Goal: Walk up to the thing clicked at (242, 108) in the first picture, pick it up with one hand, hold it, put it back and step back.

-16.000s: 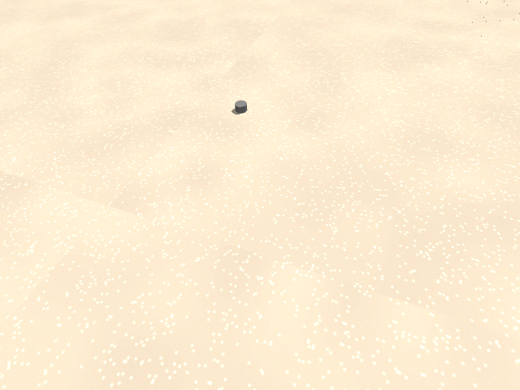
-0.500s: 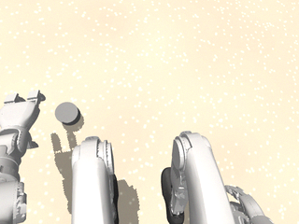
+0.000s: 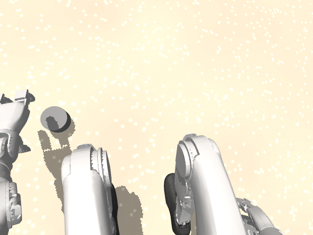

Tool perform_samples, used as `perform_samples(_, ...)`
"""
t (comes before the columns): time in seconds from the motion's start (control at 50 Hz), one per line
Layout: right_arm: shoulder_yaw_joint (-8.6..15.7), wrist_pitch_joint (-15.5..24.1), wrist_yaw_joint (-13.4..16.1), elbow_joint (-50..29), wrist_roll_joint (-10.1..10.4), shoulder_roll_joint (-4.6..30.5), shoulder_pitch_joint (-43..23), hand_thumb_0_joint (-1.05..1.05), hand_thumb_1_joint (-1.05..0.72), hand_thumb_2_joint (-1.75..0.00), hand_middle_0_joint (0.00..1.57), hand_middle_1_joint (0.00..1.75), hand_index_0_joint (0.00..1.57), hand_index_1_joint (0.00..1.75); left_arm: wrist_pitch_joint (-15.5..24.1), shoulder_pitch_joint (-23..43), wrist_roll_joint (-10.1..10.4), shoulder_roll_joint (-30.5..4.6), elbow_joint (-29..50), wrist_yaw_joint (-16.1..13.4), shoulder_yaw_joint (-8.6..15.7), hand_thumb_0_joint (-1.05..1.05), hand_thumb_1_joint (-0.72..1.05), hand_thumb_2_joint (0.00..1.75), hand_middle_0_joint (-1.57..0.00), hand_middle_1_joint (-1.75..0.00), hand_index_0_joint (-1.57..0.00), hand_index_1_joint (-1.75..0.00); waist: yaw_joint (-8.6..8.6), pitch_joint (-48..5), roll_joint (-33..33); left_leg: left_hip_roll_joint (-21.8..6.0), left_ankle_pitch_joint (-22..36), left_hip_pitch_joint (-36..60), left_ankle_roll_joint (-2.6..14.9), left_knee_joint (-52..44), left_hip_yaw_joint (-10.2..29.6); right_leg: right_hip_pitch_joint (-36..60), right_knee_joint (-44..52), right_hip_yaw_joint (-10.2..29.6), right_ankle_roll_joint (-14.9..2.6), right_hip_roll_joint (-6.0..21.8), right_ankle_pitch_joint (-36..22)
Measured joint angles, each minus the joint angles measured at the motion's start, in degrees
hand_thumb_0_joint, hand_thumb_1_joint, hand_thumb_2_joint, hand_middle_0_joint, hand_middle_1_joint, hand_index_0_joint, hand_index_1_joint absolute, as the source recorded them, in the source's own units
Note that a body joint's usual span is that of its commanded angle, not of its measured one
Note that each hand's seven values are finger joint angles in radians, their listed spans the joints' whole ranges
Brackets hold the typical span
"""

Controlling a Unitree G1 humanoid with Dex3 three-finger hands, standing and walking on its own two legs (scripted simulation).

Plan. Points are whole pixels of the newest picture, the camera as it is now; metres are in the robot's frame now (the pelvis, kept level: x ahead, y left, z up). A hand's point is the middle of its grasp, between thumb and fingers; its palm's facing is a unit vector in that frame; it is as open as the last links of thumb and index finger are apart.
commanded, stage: rise first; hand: left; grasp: from above
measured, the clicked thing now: (56, 119) +0.43 +0.30 -0.30
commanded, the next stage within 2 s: approach in 0.16 s
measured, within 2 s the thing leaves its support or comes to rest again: neither
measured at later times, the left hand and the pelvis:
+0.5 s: hand (39, 125) +0.39 +0.31 -0.20, palm faces -0.47 -0.07 -0.88, open 14.2 cm; pelvis +0.00 +0.00 -0.01, yaw -1 degrees
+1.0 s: hand (29, 119) +0.41 +0.33 -0.18, palm faces -0.57 -0.11 -0.82, open 14.1 cm; pelvis +0.00 +0.00 -0.01, yaw -1 degrees
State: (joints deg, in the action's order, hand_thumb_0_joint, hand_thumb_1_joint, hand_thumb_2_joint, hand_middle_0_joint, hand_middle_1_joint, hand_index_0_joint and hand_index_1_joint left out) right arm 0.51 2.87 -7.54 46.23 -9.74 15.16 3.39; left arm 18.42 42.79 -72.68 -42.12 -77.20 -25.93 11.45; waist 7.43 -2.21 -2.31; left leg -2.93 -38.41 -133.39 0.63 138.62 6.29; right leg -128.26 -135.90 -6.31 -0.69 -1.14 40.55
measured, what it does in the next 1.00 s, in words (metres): stands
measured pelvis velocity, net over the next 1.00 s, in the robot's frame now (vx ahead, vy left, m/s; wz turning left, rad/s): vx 0.00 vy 0.00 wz -0.02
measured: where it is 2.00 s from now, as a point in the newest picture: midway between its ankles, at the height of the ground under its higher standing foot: (144, 219)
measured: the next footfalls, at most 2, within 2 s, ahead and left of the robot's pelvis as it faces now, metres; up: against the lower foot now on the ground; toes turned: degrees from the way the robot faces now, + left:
none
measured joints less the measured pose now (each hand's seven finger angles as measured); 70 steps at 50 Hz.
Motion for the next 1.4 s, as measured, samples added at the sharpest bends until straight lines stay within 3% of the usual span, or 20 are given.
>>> perform_samples(0.3, -1.19, 0.16, -0.41, 0.29, -1.06, 0.25, 0.13, 0.00, -0.91, -0.90, 0.20, 0.30, 0.21, 0.30, 0.50, 0.89, -0.82, -1.41, -2.62, -1.04, 0.22, 0.00, -0.55, 1.01, -0.08, -1.00, -0.08, -1.01, 1.00, 0.50, -0.68, 0.06, -0.24, -0.59, 0.08, 1.50, 0.78, -0.12, -0.87, -0.64, 0.20, -0.16, 0.06)
perform_samples(0.52, -2.15, 2.40, -1.01, 0.55, -1.21, -0.33, 0.29, 0.00, -0.90, -0.90, 0.20, 0.30, 0.21, 0.30, -0.81, 3.78, -1.46, 1.32, -5.25, -4.25, -7.13, 0.00, -0.53, 0.99, -0.08, -1.02, -0.08, -1.02, 2.89, 0.55, -1.34, 0.01, -0.02, -1.52, 0.32, 2.00, 0.64, -0.95, -1.25, -0.46, 0.57, -0.26, -0.20)
perform_samples(0.56, -2.38, 2.84, -1.17, 0.39, -1.31, -0.46, 0.31, 0.00, -0.90, -0.90, 0.20, 0.30, 0.21, 0.30, -1.60, 4.13, -1.90, 2.63, -5.00, -5.93, -6.87, 0.00, -0.53, 0.99, -0.08, -1.02, -0.09, -1.03, 3.77, 0.58, -1.32, -0.07, -0.10, -1.60, 0.25, 2.07, 0.75, -1.09, -1.25, -0.54, 0.54, -0.36, -0.25)
perform_samples(0.64, -2.73, 2.90, -1.50, -0.58, -1.26, -0.40, 0.61, 0.00, -0.90, -0.90, 0.20, 0.30, 0.21, 0.30, -4.58, 4.80, -2.86, 4.61, -4.31, -9.21, -4.01, 0.00, -0.53, 0.99, -0.08, -1.03, -0.09, -1.03, 5.77, 0.30, -0.72, -0.33, -0.31, -1.72, 0.07, 1.98, 0.79, -1.58, -1.17, -0.56, 0.34, -0.61, -0.39)
perform_samples(0.72, -3.46, 2.53, -1.86, -1.48, -0.81, 0.27, 0.85, 0.00, -0.91, -0.90, 0.20, 0.30, 0.21, 0.30, -8.98, 7.83, -2.40, 4.44, -6.40, -9.97, -2.69, 0.00, -0.54, 0.99, -0.08, -1.03, -0.08, -1.03, 7.13, 0.27, 0.49, -0.73, -0.31, -1.70, 0.00, 1.61, 0.61, -2.15, -0.96, -0.38, 0.17, -0.94, -0.81)
perform_samples(0.8, -4.33, 2.54, -2.11, -1.97, -0.13, 1.20, 1.11, 0.00, -0.91, -0.90, 0.20, 0.30, 0.21, 0.30, -12.21, 11.25, 0.07, 2.25, -9.36, -7.28, -2.39, 0.00, -0.55, 1.00, -0.08, -1.03, -0.08, -1.03, 7.47, 1.03, 2.25, -1.02, -0.12, -1.77, 0.12, 1.34, 0.79, -2.47, -0.55, -0.53, 0.20, -1.24, -1.38)
perform_samples(0.92, -4.66, 1.91, -2.20, -1.87, 1.04, 1.39, 2.50, 0.00, -0.91, -0.90, 0.20, 0.30, 0.20, 0.30, -13.08, 9.21, 5.73, -0.85, -8.39, 1.59, -2.18, 0.00, -0.54, 0.98, -0.08, -1.05, -0.08, -1.04, 6.20, 2.63, 3.40, -1.01, -0.32, -0.75, 0.15, 1.18, 0.78, -1.62, -0.50, -0.53, 0.14, -1.25, -1.19)
perform_samples(1.0, -5.23, 1.47, -2.04, -1.40, 1.00, 1.21, 3.36, 0.00, -0.91, -0.90, 0.20, 0.30, 0.20, 0.30, -9.55, 6.68, 7.87, -2.29, -7.45, 7.54, -4.03, 0.00, -0.52, 0.96, -0.07, -1.06, -0.09, -1.05, 4.45, 3.45, 2.28, -0.46, -0.12, -0.45, -0.04, 1.22, 0.72, -1.03, -0.80, -0.51, -0.01, -0.77, -0.83)
perform_samples(1.06, -5.52, 1.62, -1.81, -1.28, 0.67, 1.19, 3.51, 0.00, -0.91, -0.90, 0.20, 0.30, 0.21, 0.30, -4.28, 5.32, 7.94, -3.14, -5.55, 9.06, -5.46, 0.00, -0.51, 0.94, -0.08, -1.07, -0.10, -1.05, 3.03, 4.54, 0.64, -0.02, 0.19, -0.58, -0.24, 1.67, 1.15, -0.61, -1.05, -0.89, 0.02, -0.46, -0.79)
perform_samples(1.12, -5.49, 1.70, -1.49, -1.39, -0.15, 1.34, 2.99, 0.00, -0.91, -0.90, 0.20, 0.30, 0.21, 0.30, 1.60, 3.60, 6.10, -3.63, -2.75, 6.85, -5.13, 0.00, -0.51, 0.94, -0.08, -1.07, -0.10, -1.05, 2.22, 5.47, -0.93, 0.39, 0.23, -0.84, -0.22, 2.61, 1.99, 0.04, -1.32, -1.62, 0.23, -0.29, -0.61)
perform_samples(1.22, -5.70, 1.45, -1.65, -0.74, -1.97, 1.64, 0.28, 0.00, -0.90, -0.90, 0.20, 0.30, 0.21, 0.30, 5.80, 3.00, -1.08, -3.29, -5.73, -2.66, -4.26, 0.00, -0.51, 0.94, -0.08, -1.05, -0.10, -1.03, 3.38, 4.93, -3.42, 0.56, -0.47, -1.20, 0.31, 4.78, 2.69, 0.75, -2.52, -2.17, 0.92, -0.41, 0.14)
perform_samples(1.3, -5.70, 2.38, -2.42, -0.23, -4.00, 1.56, -2.24, 0.00, -0.90, -0.90, 0.20, 0.30, 0.21, 0.30, 3.28, 3.39, -6.20, -2.67, -10.10, -10.81, -3.41, 0.00, -0.51, 0.95, -0.08, -1.02, -0.09, -1.01, 5.29, 3.77, -4.63, 0.38, -0.92, -1.86, 0.71, 6.34, 3.00, 0.43, -3.55, -2.37, 1.33, -0.72, 0.37)
perform_samples(1.4, -6.09, 3.86, -4.14, 0.33, -5.18, 1.31, -4.38, 0.00, -0.89, -0.90, 0.20, 0.30, 0.21, 0.30, -3.41, 5.68, -6.99, -1.63, -14.54, -17.22, -3.48, 0.00, -0.52, 0.98, -0.08, -0.98, -0.08, -0.98, 7.28, 2.45, -4.63, 0.22, -0.84, -3.20, 1.02, 7.23, 3.12, -0.85, -4.22, -2.42, 1.68, -0.95, 0.11)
